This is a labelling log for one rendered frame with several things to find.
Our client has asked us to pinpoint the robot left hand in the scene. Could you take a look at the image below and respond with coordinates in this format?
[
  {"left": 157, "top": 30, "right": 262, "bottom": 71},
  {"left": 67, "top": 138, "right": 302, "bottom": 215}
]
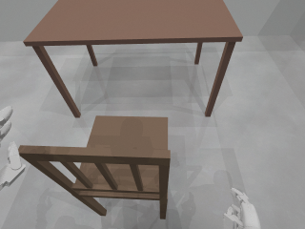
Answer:
[{"left": 0, "top": 106, "right": 26, "bottom": 191}]

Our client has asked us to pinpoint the chair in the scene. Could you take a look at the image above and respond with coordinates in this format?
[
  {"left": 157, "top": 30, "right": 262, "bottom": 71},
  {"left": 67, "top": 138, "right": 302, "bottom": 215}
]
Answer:
[{"left": 18, "top": 115, "right": 171, "bottom": 219}]

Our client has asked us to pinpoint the table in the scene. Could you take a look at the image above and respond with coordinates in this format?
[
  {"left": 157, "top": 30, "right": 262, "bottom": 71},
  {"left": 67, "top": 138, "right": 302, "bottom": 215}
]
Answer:
[{"left": 23, "top": 0, "right": 243, "bottom": 118}]

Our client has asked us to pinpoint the robot right hand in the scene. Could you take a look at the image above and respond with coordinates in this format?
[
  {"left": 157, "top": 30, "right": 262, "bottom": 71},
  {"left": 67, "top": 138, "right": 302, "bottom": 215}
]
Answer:
[{"left": 224, "top": 188, "right": 261, "bottom": 229}]

